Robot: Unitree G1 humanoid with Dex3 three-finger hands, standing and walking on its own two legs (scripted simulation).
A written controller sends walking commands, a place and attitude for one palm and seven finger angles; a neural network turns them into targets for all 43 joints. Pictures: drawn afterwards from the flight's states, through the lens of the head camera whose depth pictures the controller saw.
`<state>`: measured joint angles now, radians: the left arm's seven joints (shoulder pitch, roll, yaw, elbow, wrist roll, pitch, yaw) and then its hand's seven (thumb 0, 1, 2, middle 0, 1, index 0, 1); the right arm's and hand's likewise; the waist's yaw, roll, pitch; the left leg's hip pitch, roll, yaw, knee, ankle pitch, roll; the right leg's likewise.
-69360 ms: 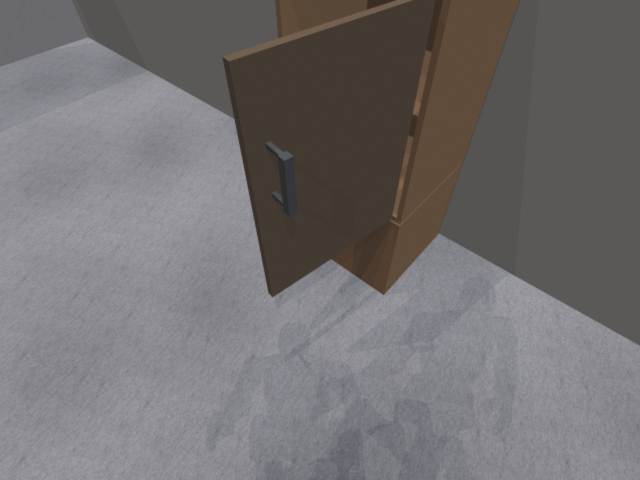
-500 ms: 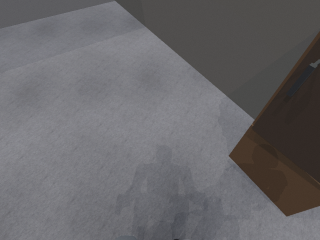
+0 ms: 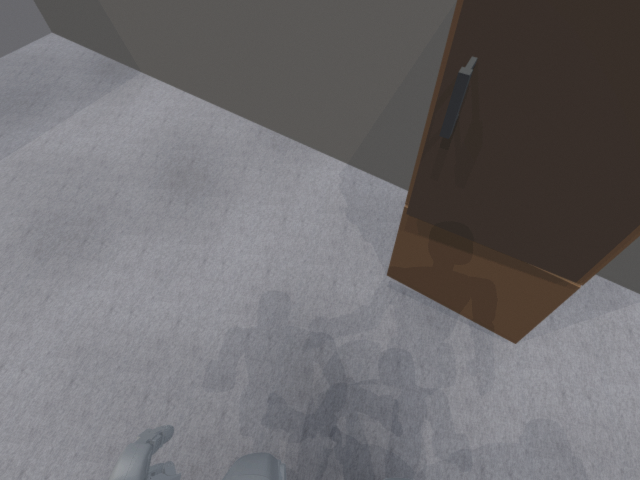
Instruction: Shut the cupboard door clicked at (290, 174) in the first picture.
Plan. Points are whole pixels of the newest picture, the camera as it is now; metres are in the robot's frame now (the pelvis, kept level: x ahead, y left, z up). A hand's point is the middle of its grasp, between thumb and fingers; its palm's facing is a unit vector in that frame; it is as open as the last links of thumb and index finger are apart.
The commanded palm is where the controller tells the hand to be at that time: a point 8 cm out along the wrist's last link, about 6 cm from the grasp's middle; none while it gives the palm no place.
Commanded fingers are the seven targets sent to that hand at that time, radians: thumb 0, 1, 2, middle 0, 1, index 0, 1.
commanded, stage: turn to face it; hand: left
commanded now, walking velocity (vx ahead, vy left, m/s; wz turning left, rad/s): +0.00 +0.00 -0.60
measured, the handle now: (458, 98) +0.71 -0.22 +0.05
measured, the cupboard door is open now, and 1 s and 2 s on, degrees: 4 4 4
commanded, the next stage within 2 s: take the last steps up to it in 0.76 s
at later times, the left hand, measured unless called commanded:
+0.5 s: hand (191, 441) +0.18 +0.20 -0.15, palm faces -0.27 -0.93 -0.23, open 7.4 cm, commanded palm none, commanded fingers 0.00 0.90 0.90 -0.20 -0.30 -0.20 -0.30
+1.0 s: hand (217, 436) +0.19 +0.17 -0.16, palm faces -0.41 -0.90 -0.17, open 7.4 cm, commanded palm none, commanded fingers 0.00 0.90 0.90 -0.20 -0.30 -0.20 -0.30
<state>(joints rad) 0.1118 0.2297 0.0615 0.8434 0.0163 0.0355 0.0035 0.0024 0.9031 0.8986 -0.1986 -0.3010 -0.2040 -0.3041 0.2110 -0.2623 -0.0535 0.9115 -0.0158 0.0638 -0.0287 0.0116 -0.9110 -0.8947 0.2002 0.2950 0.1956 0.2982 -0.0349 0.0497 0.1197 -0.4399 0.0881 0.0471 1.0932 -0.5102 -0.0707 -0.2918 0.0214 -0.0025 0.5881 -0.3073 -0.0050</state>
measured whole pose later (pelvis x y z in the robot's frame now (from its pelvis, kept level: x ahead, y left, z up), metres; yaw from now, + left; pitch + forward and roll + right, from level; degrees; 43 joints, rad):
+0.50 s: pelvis +0.02 +0.03 +0.01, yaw -17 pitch +1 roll -2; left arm 0.14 0.24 0.09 0.87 0.02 0.08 -0.04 0.01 0.90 0.90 -0.20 -0.30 -0.20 -0.30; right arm 0.26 -0.22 -0.03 0.90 -0.04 0.02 -0.02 0.01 -0.91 -0.89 0.20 0.30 0.20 0.30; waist -0.02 0.03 0.09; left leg -0.27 0.16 0.19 0.57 -0.29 -0.02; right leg -0.32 0.00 -0.07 0.69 -0.38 0.02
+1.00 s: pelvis +0.04 +0.03 +0.01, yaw -27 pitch +1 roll -1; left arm 0.19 0.21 0.08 0.97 0.02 0.07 -0.02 0.01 0.90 0.90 -0.20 -0.30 -0.20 -0.30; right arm 0.28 -0.15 0.00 0.96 -0.05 -0.01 -0.04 0.01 -0.91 -0.89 0.20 0.30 0.20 0.30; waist -0.02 -0.03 0.04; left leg -0.23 0.07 0.10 0.49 -0.29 0.01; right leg -0.40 0.01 0.00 0.97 -0.46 0.02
